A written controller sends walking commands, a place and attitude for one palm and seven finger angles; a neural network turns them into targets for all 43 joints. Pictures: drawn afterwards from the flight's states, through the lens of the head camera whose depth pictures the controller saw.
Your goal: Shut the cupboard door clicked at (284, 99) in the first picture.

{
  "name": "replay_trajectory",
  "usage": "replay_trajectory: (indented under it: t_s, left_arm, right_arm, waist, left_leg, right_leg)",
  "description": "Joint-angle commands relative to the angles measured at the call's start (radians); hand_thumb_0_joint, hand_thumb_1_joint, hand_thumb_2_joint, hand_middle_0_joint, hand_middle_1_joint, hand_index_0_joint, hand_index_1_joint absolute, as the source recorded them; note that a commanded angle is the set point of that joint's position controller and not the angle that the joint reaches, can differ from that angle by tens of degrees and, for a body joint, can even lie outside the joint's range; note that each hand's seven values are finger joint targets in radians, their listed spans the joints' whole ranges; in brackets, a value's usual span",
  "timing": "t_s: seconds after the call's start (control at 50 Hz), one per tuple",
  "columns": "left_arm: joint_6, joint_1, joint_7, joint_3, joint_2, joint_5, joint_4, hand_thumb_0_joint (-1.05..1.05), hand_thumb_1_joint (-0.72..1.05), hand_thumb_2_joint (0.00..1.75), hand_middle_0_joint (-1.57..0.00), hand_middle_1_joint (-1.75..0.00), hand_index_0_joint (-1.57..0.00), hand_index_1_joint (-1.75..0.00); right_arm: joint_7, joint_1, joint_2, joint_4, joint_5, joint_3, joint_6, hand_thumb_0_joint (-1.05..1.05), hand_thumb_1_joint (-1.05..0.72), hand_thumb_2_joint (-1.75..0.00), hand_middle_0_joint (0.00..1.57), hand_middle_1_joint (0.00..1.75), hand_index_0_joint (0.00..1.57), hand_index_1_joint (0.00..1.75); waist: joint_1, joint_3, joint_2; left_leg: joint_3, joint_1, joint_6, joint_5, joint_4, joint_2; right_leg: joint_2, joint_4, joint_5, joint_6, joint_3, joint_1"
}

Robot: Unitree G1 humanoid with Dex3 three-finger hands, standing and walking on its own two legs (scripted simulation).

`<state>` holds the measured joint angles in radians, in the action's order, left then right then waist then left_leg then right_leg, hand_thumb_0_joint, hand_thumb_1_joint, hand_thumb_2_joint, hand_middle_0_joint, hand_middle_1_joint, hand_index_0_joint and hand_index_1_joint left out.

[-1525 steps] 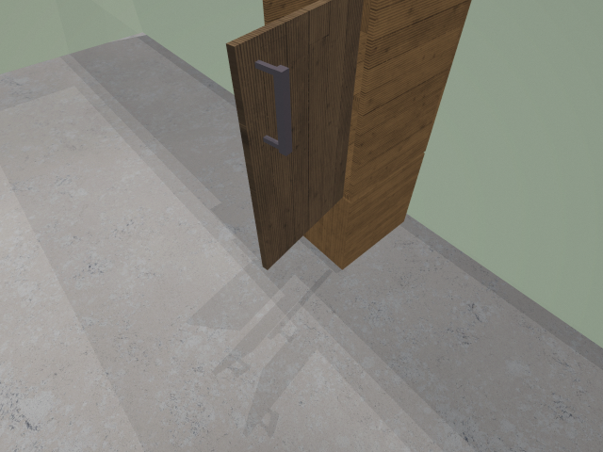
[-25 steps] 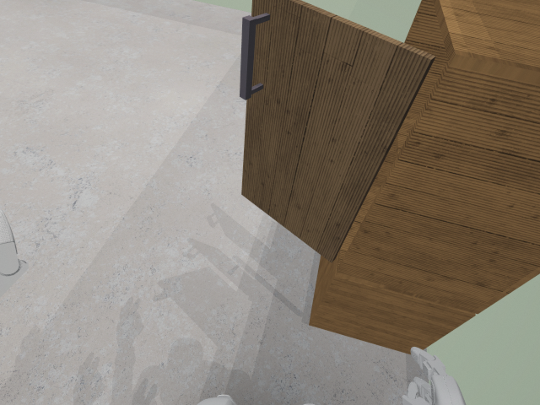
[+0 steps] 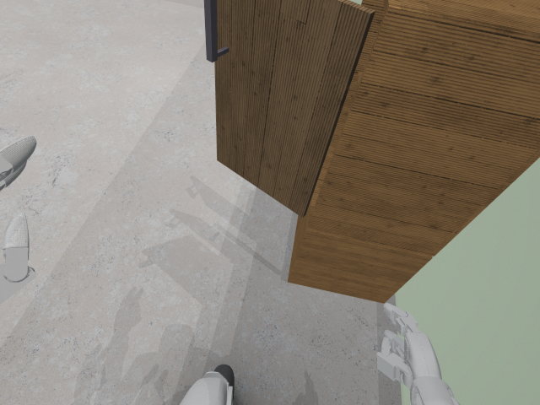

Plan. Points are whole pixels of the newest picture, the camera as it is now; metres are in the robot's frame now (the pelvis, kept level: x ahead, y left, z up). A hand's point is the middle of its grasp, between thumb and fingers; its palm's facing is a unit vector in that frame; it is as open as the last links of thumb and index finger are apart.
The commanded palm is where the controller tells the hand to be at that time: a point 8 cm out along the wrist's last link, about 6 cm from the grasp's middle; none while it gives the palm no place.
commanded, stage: stop stepping back and stand still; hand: left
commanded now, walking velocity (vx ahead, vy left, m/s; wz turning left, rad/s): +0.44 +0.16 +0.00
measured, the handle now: (217, 21) +0.83 +0.17 +0.14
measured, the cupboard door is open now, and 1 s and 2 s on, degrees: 63 63 63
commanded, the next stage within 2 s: let the arm hang, fingers relaxed in 0.76 s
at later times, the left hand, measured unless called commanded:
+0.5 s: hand out of the picture +0.11 +0.31 +0.19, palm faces +0.50 -0.76 -0.41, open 7.4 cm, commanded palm +0.05 +0.33 +0.19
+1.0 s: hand (38, 401) +0.13 +0.29 -0.02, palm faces +0.19 -0.89 -0.41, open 7.4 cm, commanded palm none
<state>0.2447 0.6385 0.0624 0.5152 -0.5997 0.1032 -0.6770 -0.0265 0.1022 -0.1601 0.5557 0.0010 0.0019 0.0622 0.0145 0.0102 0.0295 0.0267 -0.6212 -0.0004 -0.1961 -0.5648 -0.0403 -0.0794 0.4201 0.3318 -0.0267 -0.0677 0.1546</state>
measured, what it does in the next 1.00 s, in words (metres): steps on the spot: left foot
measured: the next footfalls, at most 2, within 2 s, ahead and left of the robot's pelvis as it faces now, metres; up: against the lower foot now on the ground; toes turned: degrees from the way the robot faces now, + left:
left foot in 0.24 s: -0.02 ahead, +0.14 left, +0.00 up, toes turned +5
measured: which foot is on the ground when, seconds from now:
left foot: up 0.00-0.22, down 0.24-1.00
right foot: down 0.00-1.00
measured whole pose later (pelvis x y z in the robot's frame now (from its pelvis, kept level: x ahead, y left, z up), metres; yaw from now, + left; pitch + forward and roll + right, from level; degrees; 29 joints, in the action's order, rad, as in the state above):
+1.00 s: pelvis -0.07 +0.03 +0.00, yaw +5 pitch +1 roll +0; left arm 0.02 0.24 0.03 0.12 -0.33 -0.03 0.29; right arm 0.01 0.16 -0.26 0.79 0.02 -0.01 0.06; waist 0.01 -0.05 -0.04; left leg 0.02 -0.34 -0.02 -0.29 -0.62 0.00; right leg 0.01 0.60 0.33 0.01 -0.01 0.28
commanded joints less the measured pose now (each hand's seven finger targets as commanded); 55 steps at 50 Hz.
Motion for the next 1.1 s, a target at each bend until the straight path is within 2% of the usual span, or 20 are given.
replay_trajectory:
  t_s: [0.0,0.04,0.08,0.16,0.22,0.24,0.28,0.4,0.44,0.5,0.6,0.64,0.68,0.74,0.82,0.84,0.86,0.9,0.96,1.08]
  left_arm:
    - [-0.019,-0.013,0.078,0.093,-0.038,-0.007,-0.017,0.0,0.9,0.9,-0.2,-0.3,-0.2,-0.3]
    - [-0.042,-0.213,0.115,0.02,-0.025,-0.044,0.037,0.0,0.9,0.9,-0.2,-0.3,-0.2,-0.3]
    - [-0.065,-0.369,0.135,-0.042,-0.016,-0.066,0.073,0.0,0.9,0.9,-0.2,-0.3,-0.2,-0.3]
    - [-0.058,-0.319,0.145,-0.07,0.013,-0.08,-0.012,0.0,0.9,0.9,-0.2,-0.3,-0.2,-0.3]
    - [-0.005,-0.219,0.141,0.024,-0.05,-0.063,-0.166,0.0,0.9,0.9,-0.2,-0.3,-0.2,-0.3]
    - [-0.003,-0.126,0.135,0.062,-0.056,-0.064,-0.1,0.0,0.9,0.9,-0.2,-0.3,-0.2,-0.3]
    - [0.0,-0.133,0.108,0.072,-0.063,-0.05,-0.143,0.0,0.9,0.9,-0.2,-0.3,-0.2,-0.3]
    - [-0.013,-0.157,0.111,0.014,0.033,-0.053,0.037,0.0,0.9,0.9,-0.2,-0.3,-0.2,-0.3]
    - [-0.026,-0.156,0.115,-0.003,0.047,-0.063,0.046,0.0,0.9,0.9,-0.2,-0.3,-0.2,-0.3]
    - [-0.032,-0.183,0.118,-0.019,0.04,-0.07,0.01,0.0,0.9,0.9,-0.2,-0.3,-0.2,-0.3]
    - [-0.014,-0.308,0.131,-0.023,0.012,-0.082,-0.014,0.0,0.9,0.9,-0.2,-0.3,-0.2,-0.3]
    - [0.002,-0.351,0.135,-0.013,-0.003,-0.084,-0.012,0.0,0.9,0.9,-0.2,-0.3,-0.2,-0.3]
    - [0.009,-0.34,0.132,-0.001,-0.007,-0.082,-0.013,0.0,0.9,0.9,-0.2,-0.3,-0.2,-0.3]
    - [0.02,-0.278,0.12,-0.013,0.039,-0.082,0.021,0.0,0.9,0.9,-0.2,-0.3,-0.2,-0.3]
    - [0.032,-0.238,0.111,-0.011,0.042,-0.09,0.025,0.0,0.9,0.9,-0.2,-0.3,-0.2,-0.3]
    - [-0.145,-0.196,-0.041,-0.406,0.226,-0.162,0.813,0.0,0.9,0.9,-0.2,-0.3,-0.2,-0.3]
    - [-0.224,-0.179,-0.055,-0.399,0.261,-0.14,0.847,0.0,0.9,0.9,-0.2,-0.3,-0.2,-0.3]
    - [-0.229,-0.247,-0.057,-0.434,0.273,-0.136,0.899,0.0,0.9,0.9,-0.2,-0.3,-0.2,-0.3]
    - [-0.224,-0.343,-0.056,-0.44,0.209,-0.132,1.066,0.0,0.9,0.9,-0.2,-0.3,-0.2,-0.3]
    - [-0.244,-0.387,-0.037,-0.48,0.227,-0.119,1.414,0.0,0.9,0.9,-0.2,-0.3,-0.2,-0.3]
  right_arm:
    - [-0.047,0.004,-0.114,-0.08,0.002,-0.046,-0.006,0.0,-0.9,-0.9,0.2,0.3,0.2,0.3]
    - [-0.073,0.002,-0.139,-0.077,-0.005,-0.025,-0.004,0.0,-0.9,-0.9,0.2,0.3,0.2,0.3]
    - [-0.092,-0.017,-0.171,-0.061,-0.012,-0.041,0.016,0.0,-0.9,-0.9,0.2,0.3,0.2,0.3]
    - [-0.092,0.02,-0.172,-0.064,-0.008,-0.047,0.051,0.0,-0.9,-0.9,0.2,0.3,0.2,0.3]
    - [-0.089,0.027,-0.196,-0.105,-0.019,-0.057,0.068,0.0,-0.9,-0.9,0.2,0.3,0.2,0.3]
    - [-0.079,0.06,-0.183,-0.102,-0.019,-0.057,0.072,0.0,-0.9,-0.9,0.2,0.3,0.2,0.3]
    - [-0.061,0.059,-0.157,-0.089,-0.01,-0.044,0.078,0.0,-0.9,-0.9,0.2,0.3,0.2,0.3]
    - [-0.05,0.049,-0.174,-0.069,-0.014,-0.036,0.091,0.0,-0.9,-0.9,0.2,0.3,0.2,0.3]
    - [-0.051,0.039,-0.174,-0.073,-0.015,-0.036,0.082,0.0,-0.9,-0.9,0.2,0.3,0.2,0.3]
    - [-0.051,0.035,-0.159,-0.072,-0.009,-0.028,0.077,0.0,-0.9,-0.9,0.2,0.3,0.2,0.3]
    - [-0.051,0.028,-0.14,-0.043,0.004,-0.029,0.069,0.0,-0.9,-0.9,0.2,0.3,0.2,0.3]
    - [-0.051,0.03,-0.148,-0.035,0.004,-0.031,0.069,0.0,-0.9,-0.9,0.2,0.3,0.2,0.3]
    - [-0.061,0.036,-0.16,-0.034,0.002,-0.036,0.068,0.0,-0.9,-0.9,0.2,0.3,0.2,0.3]
    - [-0.064,0.011,-0.165,-0.059,-0.009,-0.031,0.078,0.0,-0.9,-0.9,0.2,0.3,0.2,0.3]
    - [-0.055,0.025,-0.162,-0.064,-0.011,-0.032,0.098,0.0,-0.9,-0.9,0.2,0.3,0.2,0.3]
    - [0.032,-0.008,-0.33,0.165,0.011,-0.088,0.126,0.0,-0.9,-0.9,0.2,0.3,0.2,0.3]
    - [0.03,0.064,-0.242,0.152,0.002,-0.077,0.063,0.0,-0.9,-0.9,0.2,0.3,0.2,0.3]
    - [0.024,0.109,-0.224,0.145,0.015,-0.066,0.036,0.0,-0.9,-0.9,0.2,0.3,0.2,0.3]
    - [0.025,0.089,-0.243,0.157,0.022,-0.055,-0.005,0.0,-0.9,-0.9,0.2,0.3,0.2,0.3]
    - [0.02,0.075,-0.204,0.276,0.025,-0.017,-0.046,0.0,-0.9,-0.9,0.2,0.3,0.2,0.3]
  waist:
    - [0.002,-0.093,0.047]
    - [0.013,-0.054,-0.013]
    - [0.002,0.001,0.063]
    - [-0.01,-0.003,0.109]
    - [-0.018,-0.139,-0.158]
    - [-0.014,-0.177,-0.159]
    - [-0.002,-0.14,-0.263]
    - [0.002,-0.018,-0.198]
    - [-0.001,-0.017,-0.207]
    - [0.0,-0.019,-0.146]
    - [0.004,0.017,0.111]
    - [0.006,0.02,0.075]
    - [0.01,-0.01,-0.046]
    - [-0.006,0.025,-0.289]
    - [-0.017,0.013,-0.172]
    - [0.0,0.016,-0.087]
    - [-0.009,-0.088,-0.05]
    - [-0.002,-0.17,0.052]
    - [0.001,-0.14,0.205]
    - [-0.014,-0.085,-0.084]
  left_leg:
    - [-0.114,0.112,0.029,-0.269,-0.582,0.006]
    - [-0.064,0.144,0.015,-0.215,-0.455,-0.01]
    - [-0.033,0.199,0.006,-0.205,-0.35,-0.001]
    - [0.015,0.269,-0.022,-0.139,-0.009,0.027]
    - [-0.082,0.443,-0.04,0.366,0.165,-0.068]
    - [-0.08,0.499,-0.044,0.557,0.105,-0.087]
    - [-0.147,0.439,-0.034,0.482,0.188,-0.108]
    - [-0.117,0.153,-0.053,-0.445,0.309,-0.122]
    - [-0.118,0.113,-0.063,-0.57,0.296,-0.117]
    - [-0.103,0.126,-0.062,-0.486,0.209,-0.081]
    - [-0.007,0.127,-0.015,-0.227,-0.247,0.028]
    - [-0.023,0.223,-0.019,-0.196,-0.122,0.001]
    - [-0.043,0.398,-0.034,-0.157,0.083,0.005]
    - [-0.326,0.247,-0.104,-0.419,0.348,-0.174]
    - [-0.178,0.198,-0.068,-0.198,0.253,-0.1]
    - [-0.099,0.214,-0.033,0.21,0.005,-0.046]
    - [-0.042,0.316,0.0,0.296,-0.02,-0.045]
    - [-0.065,0.361,-0.005,0.365,-0.048,-0.051]
    - [-0.083,0.355,-0.017,0.286,-0.033,-0.025]
    - [-0.115,0.391,-0.023,0.259,0.116,-0.04]
  right_leg:
    - [0.452,-0.133,-0.329,-0.173,0.257,0.295]
    - [0.37,-0.086,-0.379,-0.115,0.184,0.226]
    - [0.36,-0.117,-0.259,-0.094,0.188,0.231]
    - [0.319,-0.082,-0.243,-0.074,0.204,0.108]
    - [0.131,0.143,-0.333,0.024,0.061,0.01]
    - [0.093,0.166,-0.362,0.034,0.018,0.034]
    - [0.052,0.159,-0.101,0.054,-0.009,0.061]
    - [0.041,0.067,0.02,0.03,0.015,-0.044]
    - [0.028,0.083,0.077,0.024,0.014,-0.039]
    - [0.053,0.046,0.096,-0.002,0.062,-0.01]
    - [0.335,-0.2,0.354,-0.167,0.51,0.134]
    - [0.34,-0.145,0.249,-0.158,0.419,0.168]
    - [0.21,0.003,0.154,-0.071,0.219,0.221]
    - [0.053,0.204,0.046,0.031,0.06,0.124]
    - [0.07,0.051,-0.119,0.029,0.079,-0.017]
    - [0.163,0.149,-0.384,0.013,0.078,0.094]
    - [0.195,0.117,-0.454,0.0,0.14,0.095]
    - [0.213,0.134,-0.553,-0.017,0.135,0.067]
    - [0.228,0.105,-0.536,-0.03,0.151,0.049]
    - [0.169,0.033,-0.249,0.006,0.139,0.0]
